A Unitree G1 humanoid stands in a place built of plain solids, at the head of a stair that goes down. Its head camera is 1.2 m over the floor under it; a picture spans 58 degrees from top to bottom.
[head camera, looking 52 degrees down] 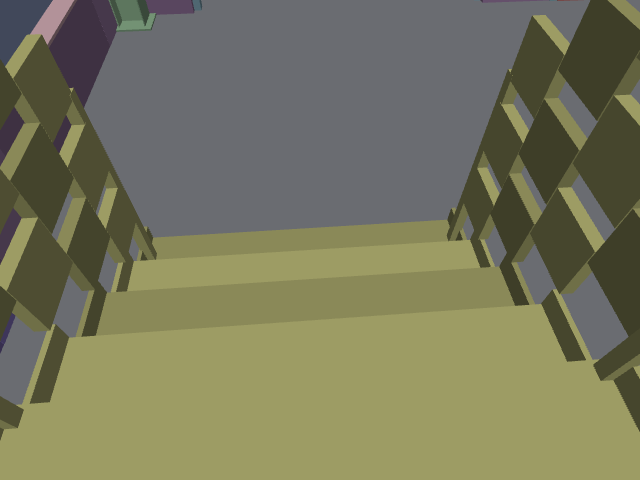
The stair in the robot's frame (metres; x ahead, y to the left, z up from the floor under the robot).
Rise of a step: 0.17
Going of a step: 0.28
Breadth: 1.70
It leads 5 degrees to the left of straight ahead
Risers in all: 5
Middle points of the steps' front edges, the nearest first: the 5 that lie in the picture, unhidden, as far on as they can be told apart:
0.44 0.01 0.00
0.71 0.03 -0.17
0.99 0.05 -0.34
1.27 0.07 -0.51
1.55 0.10 -0.68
